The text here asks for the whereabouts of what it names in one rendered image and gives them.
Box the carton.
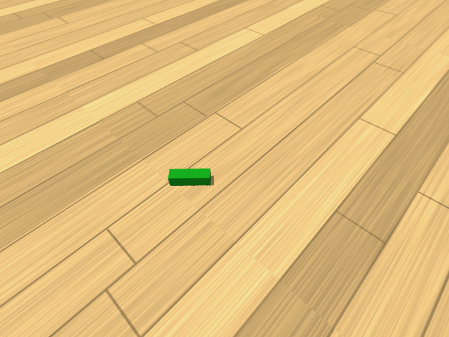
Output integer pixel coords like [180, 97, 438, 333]
[168, 168, 211, 186]

